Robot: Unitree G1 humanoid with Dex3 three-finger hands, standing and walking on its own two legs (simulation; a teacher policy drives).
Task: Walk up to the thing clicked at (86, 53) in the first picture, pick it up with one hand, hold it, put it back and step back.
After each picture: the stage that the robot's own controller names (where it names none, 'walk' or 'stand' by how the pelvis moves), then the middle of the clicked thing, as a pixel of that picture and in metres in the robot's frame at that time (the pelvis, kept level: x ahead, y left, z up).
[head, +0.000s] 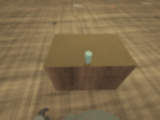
stand; (88, 57) +0.60 +0.04 -0.09
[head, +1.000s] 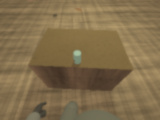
walk; (77, 57) +0.52 +0.14 -0.06
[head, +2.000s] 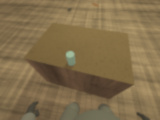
stand; (70, 58) +0.46 +0.19 -0.04
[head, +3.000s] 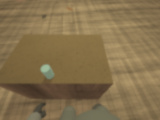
stand; (47, 72) +0.35 +0.32 -0.05
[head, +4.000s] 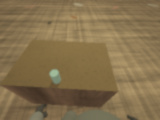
stand; (55, 76) +0.33 +0.28 -0.08
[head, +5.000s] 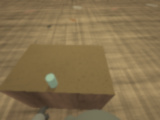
stand; (52, 81) +0.31 +0.30 -0.09
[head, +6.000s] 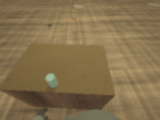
stand; (52, 80) +0.31 +0.30 -0.09
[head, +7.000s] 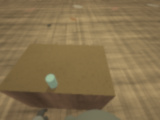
stand; (51, 81) +0.30 +0.30 -0.09
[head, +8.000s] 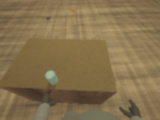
rise first; (52, 77) +0.31 +0.30 -0.08
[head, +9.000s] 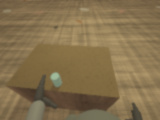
rise first; (56, 79) +0.32 +0.29 -0.09
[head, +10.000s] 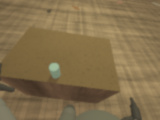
go down; (55, 71) +0.35 +0.26 -0.04
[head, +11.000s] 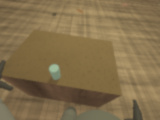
go down; (55, 72) +0.34 +0.26 -0.04
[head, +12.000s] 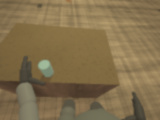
close in; (46, 69) +0.34 +0.28 +0.00
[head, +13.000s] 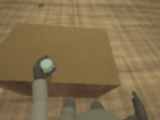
lift; (48, 68) +0.34 +0.27 +0.01
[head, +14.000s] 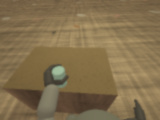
lift; (60, 77) +0.26 +0.19 +0.12
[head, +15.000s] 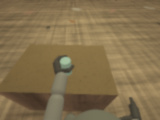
hold; (66, 66) +0.35 +0.17 +0.08
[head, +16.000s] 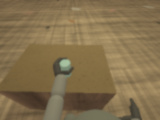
hold; (66, 68) +0.35 +0.17 +0.06
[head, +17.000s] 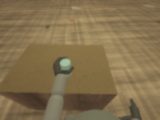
hold; (66, 68) +0.35 +0.17 +0.06
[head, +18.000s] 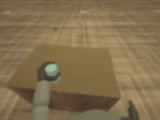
crouch; (53, 73) +0.28 +0.25 +0.09
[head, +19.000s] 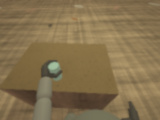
lower; (55, 71) +0.32 +0.24 +0.05
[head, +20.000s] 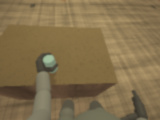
lower; (50, 64) +0.39 +0.25 +0.01
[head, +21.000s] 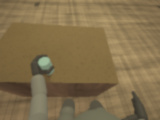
lower; (46, 66) +0.36 +0.27 +0.01
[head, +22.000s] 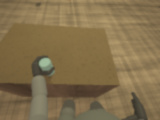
lower; (47, 67) +0.35 +0.27 +0.00
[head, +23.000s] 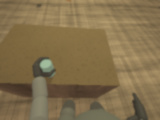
lower; (48, 68) +0.34 +0.27 +0.00
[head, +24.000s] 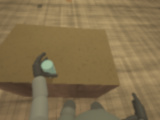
open; (49, 69) +0.34 +0.26 +0.00
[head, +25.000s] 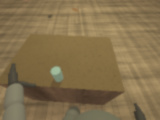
sink last; (57, 74) +0.33 +0.25 -0.03
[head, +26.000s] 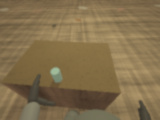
stand; (56, 75) +0.34 +0.28 -0.04
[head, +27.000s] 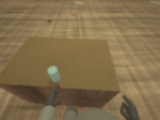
stand; (54, 74) +0.33 +0.27 -0.02
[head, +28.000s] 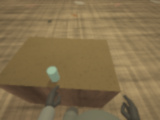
stand; (53, 74) +0.33 +0.28 -0.02
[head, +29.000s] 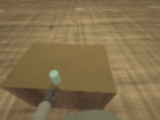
stand; (55, 77) +0.34 +0.27 -0.07
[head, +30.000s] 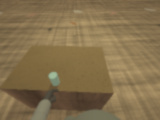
stand; (54, 79) +0.35 +0.29 -0.09
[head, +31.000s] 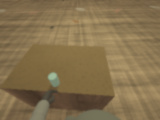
stand; (54, 79) +0.33 +0.29 -0.09
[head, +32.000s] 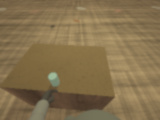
stand; (54, 79) +0.33 +0.29 -0.09
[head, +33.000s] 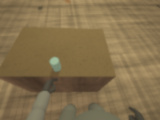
walk; (55, 64) +0.41 +0.25 -0.07
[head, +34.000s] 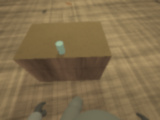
walk; (60, 47) +0.59 +0.32 -0.06
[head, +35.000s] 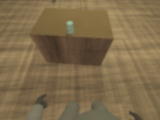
walk; (70, 27) +0.86 +0.27 -0.06
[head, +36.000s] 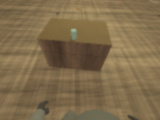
stand; (73, 34) +0.92 +0.25 -0.08
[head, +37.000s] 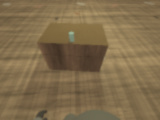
stand; (71, 36) +0.95 +0.27 -0.09
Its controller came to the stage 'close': yes
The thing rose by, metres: 0.20
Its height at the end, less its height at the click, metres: +0.00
